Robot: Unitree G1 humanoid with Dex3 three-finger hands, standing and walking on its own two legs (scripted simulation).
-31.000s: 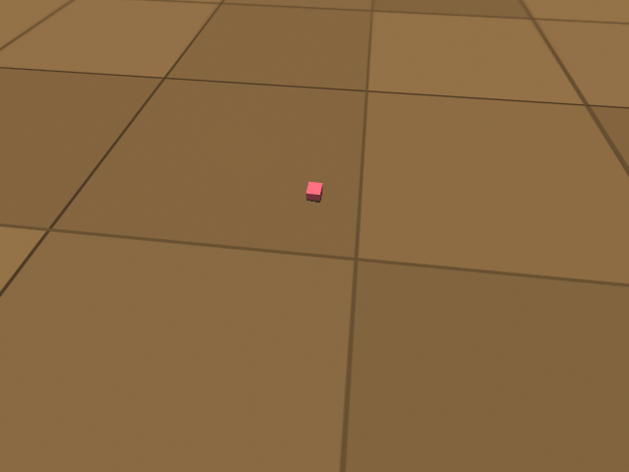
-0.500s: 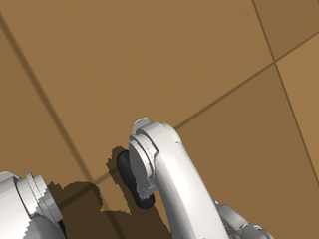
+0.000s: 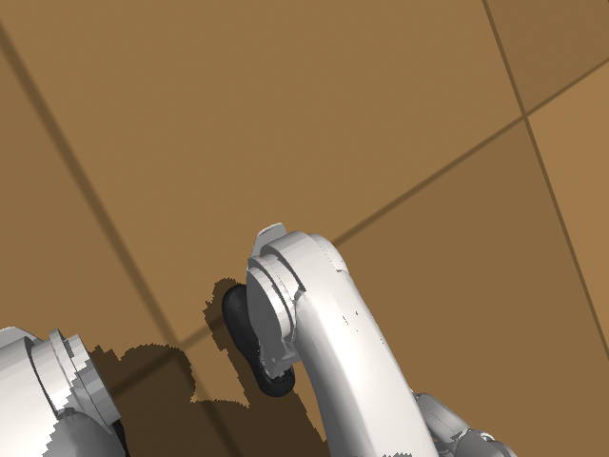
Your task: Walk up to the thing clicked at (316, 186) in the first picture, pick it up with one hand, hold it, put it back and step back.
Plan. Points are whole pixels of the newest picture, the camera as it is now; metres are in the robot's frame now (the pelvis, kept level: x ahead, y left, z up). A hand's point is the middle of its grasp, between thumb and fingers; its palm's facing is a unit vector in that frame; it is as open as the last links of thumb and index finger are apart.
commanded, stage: withdraw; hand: left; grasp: from above
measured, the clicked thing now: out of the picture +0.48 +0.32 -0.29
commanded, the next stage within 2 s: home in 0.96 s
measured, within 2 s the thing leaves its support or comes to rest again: neither
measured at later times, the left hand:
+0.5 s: hand out of the picture +0.47 +0.37 -0.11, palm faces -0.38 -0.08 -0.92, open 14.1 cm
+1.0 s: hand out of the picture +0.46 +0.33 -0.15, palm faces -0.36 -0.08 -0.93, open 14.0 cm
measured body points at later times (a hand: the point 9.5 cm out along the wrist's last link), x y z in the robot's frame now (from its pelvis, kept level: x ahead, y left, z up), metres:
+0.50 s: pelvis +0.01 +0.00 +0.03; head +0.24 +0.10 +0.40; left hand +0.49 +0.37 -0.06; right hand +0.10 -0.26 -0.06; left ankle +0.06 +0.12 -0.28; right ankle +0.13 -0.13 -0.27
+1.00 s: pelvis -0.01 -0.01 +0.01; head +0.23 +0.11 +0.38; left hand +0.48 +0.33 -0.09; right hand +0.08 -0.28 -0.06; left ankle +0.06 +0.12 -0.28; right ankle +0.13 -0.13 -0.27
